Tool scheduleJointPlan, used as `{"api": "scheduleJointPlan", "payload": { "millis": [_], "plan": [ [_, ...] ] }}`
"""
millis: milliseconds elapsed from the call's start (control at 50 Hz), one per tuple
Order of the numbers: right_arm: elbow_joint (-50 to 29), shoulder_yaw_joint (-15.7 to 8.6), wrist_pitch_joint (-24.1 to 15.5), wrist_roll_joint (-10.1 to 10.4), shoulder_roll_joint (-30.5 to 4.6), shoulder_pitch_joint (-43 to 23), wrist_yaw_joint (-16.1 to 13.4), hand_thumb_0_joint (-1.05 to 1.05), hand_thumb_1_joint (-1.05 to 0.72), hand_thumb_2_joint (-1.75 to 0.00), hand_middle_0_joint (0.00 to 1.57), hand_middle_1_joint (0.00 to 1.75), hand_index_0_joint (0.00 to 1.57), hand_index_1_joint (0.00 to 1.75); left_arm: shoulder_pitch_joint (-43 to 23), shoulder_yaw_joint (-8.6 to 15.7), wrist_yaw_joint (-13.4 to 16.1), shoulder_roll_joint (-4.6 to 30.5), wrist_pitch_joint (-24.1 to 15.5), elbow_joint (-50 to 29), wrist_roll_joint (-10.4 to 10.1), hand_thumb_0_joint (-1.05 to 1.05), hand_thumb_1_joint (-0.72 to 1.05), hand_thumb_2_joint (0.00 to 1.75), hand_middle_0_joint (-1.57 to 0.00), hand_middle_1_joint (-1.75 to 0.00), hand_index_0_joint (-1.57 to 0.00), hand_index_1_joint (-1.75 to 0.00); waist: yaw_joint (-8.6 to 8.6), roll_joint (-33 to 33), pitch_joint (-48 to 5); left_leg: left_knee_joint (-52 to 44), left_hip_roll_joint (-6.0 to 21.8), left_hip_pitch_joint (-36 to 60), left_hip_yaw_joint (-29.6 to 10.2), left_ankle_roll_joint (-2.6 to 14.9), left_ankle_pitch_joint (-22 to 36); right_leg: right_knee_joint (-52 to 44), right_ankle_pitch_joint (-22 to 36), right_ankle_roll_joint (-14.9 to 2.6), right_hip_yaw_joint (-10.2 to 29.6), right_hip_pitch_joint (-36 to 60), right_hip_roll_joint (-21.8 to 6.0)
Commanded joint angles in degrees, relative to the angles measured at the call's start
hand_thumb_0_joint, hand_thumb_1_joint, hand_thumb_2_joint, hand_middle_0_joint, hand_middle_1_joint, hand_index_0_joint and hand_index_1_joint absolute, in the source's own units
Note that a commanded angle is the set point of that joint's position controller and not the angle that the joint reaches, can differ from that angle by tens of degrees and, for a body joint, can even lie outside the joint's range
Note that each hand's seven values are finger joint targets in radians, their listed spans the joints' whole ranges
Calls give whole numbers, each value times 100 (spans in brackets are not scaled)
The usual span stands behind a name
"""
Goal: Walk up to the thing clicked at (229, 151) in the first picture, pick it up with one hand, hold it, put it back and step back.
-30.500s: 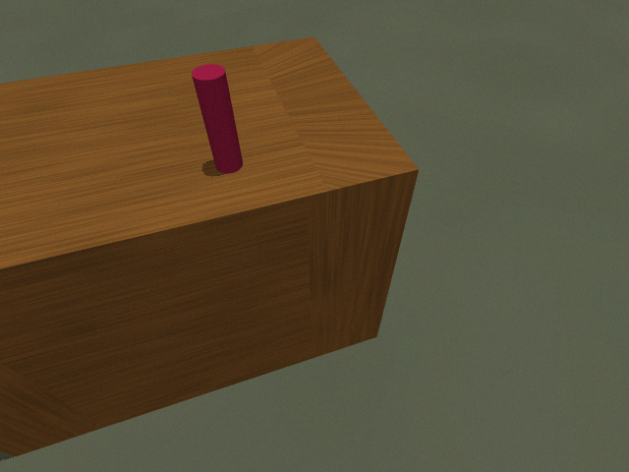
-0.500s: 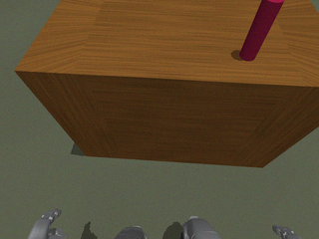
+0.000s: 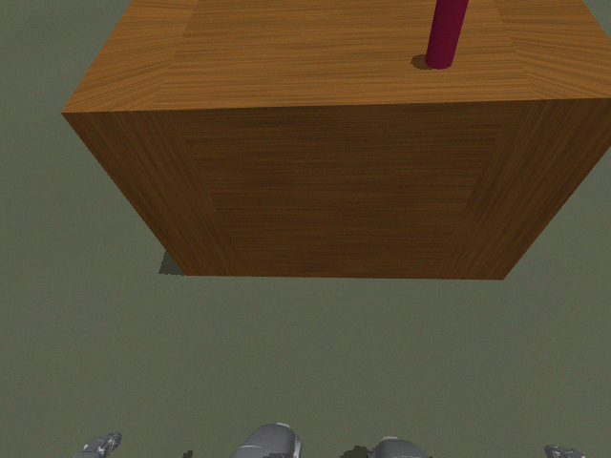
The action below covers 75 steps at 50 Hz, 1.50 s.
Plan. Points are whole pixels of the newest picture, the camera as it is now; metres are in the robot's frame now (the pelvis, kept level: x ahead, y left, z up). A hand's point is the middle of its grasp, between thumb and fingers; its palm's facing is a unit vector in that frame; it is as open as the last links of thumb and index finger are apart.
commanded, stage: step back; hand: right
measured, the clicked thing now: (449, 13) +0.84 -0.23 +0.09
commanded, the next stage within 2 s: stand in 1.66 s
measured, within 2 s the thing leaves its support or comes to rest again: neither
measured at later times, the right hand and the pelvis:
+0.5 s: hand out of the picture -0.05 -0.27 -0.16, palm faces -0.02 +0.93 -0.36, open 7.4 cm; pelvis -0.18 -0.01 -0.01, yaw -2 degrees
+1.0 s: hand out of the picture -0.20 -0.25 -0.15, palm faces -0.08 +0.93 -0.35, open 7.4 cm; pelvis -0.26 +0.01 +0.01, yaw +3 degrees
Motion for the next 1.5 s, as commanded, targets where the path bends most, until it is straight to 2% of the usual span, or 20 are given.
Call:
{"api": "scheduleJointPlan", "payload": {
  "millis": [0, 80, 140, 160, 220, 400, 440, 460, 540, 660, 780, 840, 900, 1000, 1040, 1080, 1220, 1260, 1320, 1480],
  "plan": [
    [-531, -250, -190, -83, -787, -111, -5, 0, -90, -90, 20, 30, 20, 30, 212, 451, 171, 1604, -96, -485, -60, 0, 90, 90, -20, -30, -20, -30, 305, -1344, -1310, -1412, 184, -213, 302, 6, -81, -563, 3107, -1075, 1369, 1731, -1408],
    [-151, -339, -185, -112, -906, 732, 67, 0, -90, -90, 20, 30, 20, 30, -341, 391, 111, 1730, 0, -633, -176, 0, 90, 90, -20, -30, -20, -30, -202, -1385, -1619, -3179, 221, 1182, 777, 229, 1148, -307, 1861, -661, 1191, 801, -1235],
    [-358, -558, -176, -186, -1981, 154, 151, 0, -90, -90, 20, 30, 20, 30, -757, 371, 173, 1469, 7, -677, -191, 0, 90, 90, -20, -30, -20, -30, -450, 1177, -1188, -4371, 2712, 488, -2442, 1876, 2469, 2495, -2277, 93, 336, -550, 559],
    [-372, -544, -232, -239, -1814, -64, 130, 0, -90, -90, 20, 30, 20, 30, -775, 399, 191, 1488, 25, -585, -138, 0, 90, 90, -20, -30, -20, -30, -353, 763, -1040, -4248, 2747, 370, -2218, 1961, 2956, 3204, -2212, 48, 912, -515, 574],
    [-496, -290, -238, -228, -1227, -700, 58, 0, -90, -90, 20, 30, 20, 30, -32, 406, 123, 1403, 45, -192, -261, 0, 90, 90, -20, -30, -20, -30, 194, 373, -712, -3852, 1880, 347, -694, 1382, 3163, 3653, -1413, 39, 886, -616, 679],
    [-504, -310, -17, -86, -1221, -476, 101, 0, -90, -90, 20, 30, 20, 30, 633, 261, 30, 1128, -170, 231, -100, 0, 90, 90, -20, -30, -20, -30, 150, 841, -1508, -2751, 1634, 1353, -309, 1055, 3152, -1438, 27, 95, -205, 992, 334],
    [-624, -143, -61, -31, -638, -471, 105, 0, -90, -90, 20, 30, 20, 30, 502, 515, 55, 2016, -254, 153, 50, 0, 90, 90, -20, -30, -20, -30, 151, -1287, -1193, -1472, 257, -917, 83, 292, 698, -1717, 359, -476, 2350, 1641, -1206],
    [-670, -240, -24, -65, -785, -755, -7, 0, -90, -90, 20, 30, 20, 30, 228, 616, 60, 2530, -233, -22, 43, 0, 90, 90, -20, -30, -20, -30, 454, -1805, -898, -89, 29, -591, -268, 92, -647, -2021, 687, -1544, 3432, 63, -2418],
    [-277, -259, -78, 4, -894, -64, 5, 0, -90, -90, 20, 30, 20, 30, -496, 405, 115, 1592, -288, -170, -21, 0, 90, 90, -20, -30, -20, -30, -174, -705, -969, 954, -138, -353, -399, 19, 352, -1127, 1721, -936, 1245, 332, -1248],
    [-234, -246, -189, -163, -890, -401, 81, 0, -90, -90, 20, 30, 20, 30, 261, 481, 52, 1663, -327, 0, 33, 0, 90, 90, -20, -30, -20, -30, 421, -1177, -792, -937, 301, -636, 11, -69, 64, -1672, -1787, -909, 1730, 1252, -1295],
    [451, -338, -355, -143, -795, 638, 218, 0, -90, -90, 20, 30, 20, 30, -155, 365, -95, 1677, -225, 5, -3, 0, 90, 90, -20, -30, -20, -30, -143, -1152, -875, -3767, 150, 1759, 1016, 273, 719, -1593, -2330, -501, 983, -65, -941],
    [307, -466, -443, -265, -1583, 295, 185, 0, -90, -90, 20, 30, 20, 30, -681, 305, -106, 1478, -248, 29, -114, 0, 90, 90, -20, -30, -20, -30, -438, 648, -293, -5183, 2479, 659, -2594, 1441, -2584, 1128, -1709, 144, 113, -1138, 63],
    [174, -249, -612, -268, -1065, -361, 141, 0, -90, -90, 20, 30, 20, 30, -151, 242, -189, 1238, -351, 277, -184, 0, 90, 90, -20, -30, -20, -30, 5, 160, -370, -4573, 1731, 1087, -1051, 1071, -141, 919, -887, 81, 400, -678, -8],
    [173, -316, -437, -235, -1091, -302, 230, 0, -90, -90, 20, 30, 20, 30, 262, 288, -174, 1194, -441, 619, -103, 0, 90, 90, -20, -30, -20, -30, 38, 736, -470, -3942, 1437, 276, -230, 831, -426, -965, -335, 59, -289, 1132, 354],
    [86, -178, -409, -161, -627, -182, 220, 0, -90, -90, 20, 30, 20, 30, 489, 358, -87, 1483, -521, 676, -26, 0, 90, 90, -20, -30, -20, -30, 166, -234, -546, -2646, 868, -639, 224, 457, -369, -1577, -903, -245, 1112, 1853, -185],
    [86, -281, -392, -213, -856, -208, 157, 0, -90, -90, 20, 30, 20, 30, 435, 504, -75, 2171, -583, 571, -14, 0, 90, 90, -20, -30, -20, -30, 226, -929, -266, -693, 526, -799, 174, 198, -354, -2621, -2974, -1220, 3575, 847, -2015],
    [379, -276, -528, -179, -611, 294, 197, 0, -90, -90, 20, 30, 20, 30, -216, 247, -69, 1607, -553, 369, -122, 0, 90, 90, -20, -30, -20, -30, -159, -1030, -947, -2590, 647, 1031, 791, 137, 802, -1204, 1007, -763, 1085, 207, -1076],
    [505, -335, -537, -212, -688, 414, 140, 0, -90, -90, 20, 30, 20, 30, -340, 92, -76, 1323, -470, 324, -172, 0, 90, 90, -20, -30, -20, -30, -331, -691, -1046, -3474, 642, 1844, 625, 201, 1891, -582, 1107, -389, 734, -340, -705],
    [294, -361, -563, -166, -1329, -506, 143, 0, -90, -90, 20, 30, 20, 30, 36, 88, -38, 1306, -344, 612, -258, 0, 90, 90, -20, -30, -20, -30, 29, 423, -923, -4419, 2324, 327, -1253, 1225, 253, 481, -1249, 23, 126, 534, 78],
    [604, -154, -563, -75, -851, -708, 124, 0, -90, -90, 20, 30, 20, 30, -217, 39, -16, 1354, -470, 942, -255, 0, 90, 90, -20, -30, -20, -30, 7, 110, -1280, -3461, 1298, 1408, 292, 424, 3150, -776, 1861, -52, 609, 989, -337]
  ]
}}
